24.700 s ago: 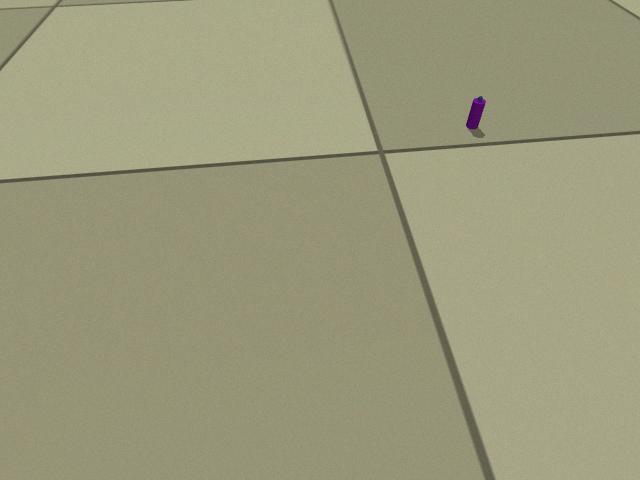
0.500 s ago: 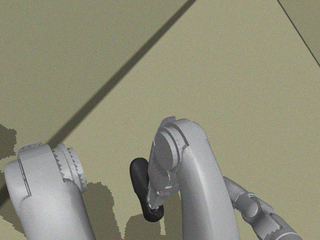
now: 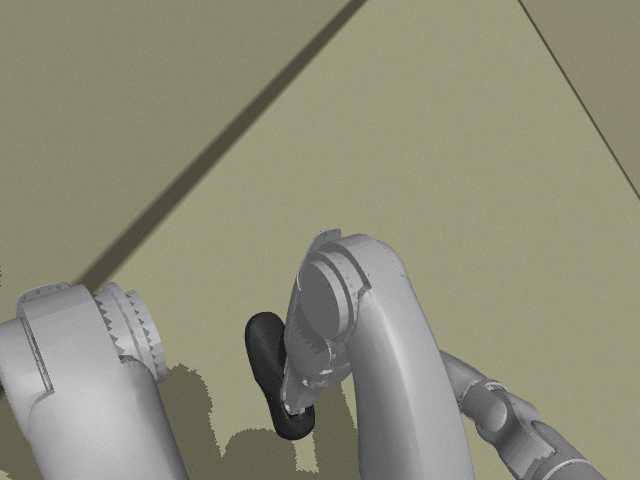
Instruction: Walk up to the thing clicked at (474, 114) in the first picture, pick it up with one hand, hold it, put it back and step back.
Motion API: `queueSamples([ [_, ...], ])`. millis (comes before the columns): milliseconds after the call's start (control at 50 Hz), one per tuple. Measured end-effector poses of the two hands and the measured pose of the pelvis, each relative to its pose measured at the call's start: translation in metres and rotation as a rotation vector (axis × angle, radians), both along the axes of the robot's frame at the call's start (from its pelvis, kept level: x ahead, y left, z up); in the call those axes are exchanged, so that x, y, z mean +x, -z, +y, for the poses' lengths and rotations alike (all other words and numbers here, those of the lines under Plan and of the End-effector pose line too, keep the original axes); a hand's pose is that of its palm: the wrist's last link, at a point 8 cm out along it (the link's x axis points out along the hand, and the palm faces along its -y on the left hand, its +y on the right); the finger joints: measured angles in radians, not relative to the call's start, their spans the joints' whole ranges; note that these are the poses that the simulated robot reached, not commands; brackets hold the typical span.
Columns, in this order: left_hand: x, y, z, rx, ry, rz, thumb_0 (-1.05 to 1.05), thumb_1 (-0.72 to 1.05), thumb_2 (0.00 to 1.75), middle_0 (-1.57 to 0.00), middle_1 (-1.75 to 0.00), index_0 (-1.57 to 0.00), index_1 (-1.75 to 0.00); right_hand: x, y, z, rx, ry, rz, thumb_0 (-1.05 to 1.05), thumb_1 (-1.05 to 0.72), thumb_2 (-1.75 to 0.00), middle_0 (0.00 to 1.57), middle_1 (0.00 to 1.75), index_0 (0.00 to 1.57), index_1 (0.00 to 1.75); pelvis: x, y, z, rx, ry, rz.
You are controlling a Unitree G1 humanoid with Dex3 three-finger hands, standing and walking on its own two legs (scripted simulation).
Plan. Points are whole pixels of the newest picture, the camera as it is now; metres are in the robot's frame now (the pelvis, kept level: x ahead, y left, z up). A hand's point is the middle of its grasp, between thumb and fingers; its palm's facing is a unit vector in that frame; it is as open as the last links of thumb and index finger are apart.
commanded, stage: lower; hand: left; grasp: from the side
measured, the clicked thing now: out of the picture +0.41 +0.33 -0.18
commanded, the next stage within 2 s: loosen in 0.02 s
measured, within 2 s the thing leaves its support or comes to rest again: rests again in 0.08 s
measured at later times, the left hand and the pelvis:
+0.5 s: hand out of the picture +0.41 +0.32 -0.18, palm faces +0.51 -0.86 +0.01, open 12.0 cm; pelvis +0.00 +0.01 +0.00, yaw -1 degrees
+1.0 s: hand out of the picture +0.41 +0.35 -0.15, palm faces +0.55 -0.84 +0.00, open 17.5 cm; pelvis +0.00 +0.00 +0.00, yaw +0 degrees
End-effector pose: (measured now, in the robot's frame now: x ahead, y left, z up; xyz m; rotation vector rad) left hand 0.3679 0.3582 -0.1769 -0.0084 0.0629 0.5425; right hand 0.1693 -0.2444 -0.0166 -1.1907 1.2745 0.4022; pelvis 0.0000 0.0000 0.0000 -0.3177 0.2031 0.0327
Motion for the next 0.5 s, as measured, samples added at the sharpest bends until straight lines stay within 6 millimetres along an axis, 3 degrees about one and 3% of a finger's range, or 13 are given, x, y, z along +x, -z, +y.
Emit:
queueSamples([
  [240, -0.005, 0.005, -0.001, -0.007, -0.001, -0.005, 0.00, -0.26, 1.08, -0.80, -1.01, -0.81, -1.02, 0.002, -0.004, 0.006, -0.008, -0.030, -0.005, 0.00, -0.91, -0.90, 0.21, 0.30, 0.20, 0.30, -0.002, 0.000, 0.002, -0.011, 0.004, -0.014],
  [360, -0.003, 0.005, -0.001, -0.008, 0.004, -0.018, 0.00, -0.23, 0.86, -0.82, -0.88, -0.83, -0.89, 0.003, -0.006, 0.009, -0.013, -0.034, -0.007, 0.00, -0.92, -0.90, 0.21, 0.30, 0.20, 0.30, -0.002, 0.000, 0.004, -0.017, 0.005, -0.020],
  [500, -0.002, 0.005, 0.000, -0.009, 0.007, -0.020, 0.00, -0.37, 0.53, -0.69, -0.63, -0.69, -0.64, 0.003, -0.008, 0.012, -0.014, -0.038, -0.006, 0.00, -0.93, -0.90, 0.21, 0.30, 0.20, 0.30, -0.003, -0.001, 0.005, -0.023, 0.006, -0.020],
])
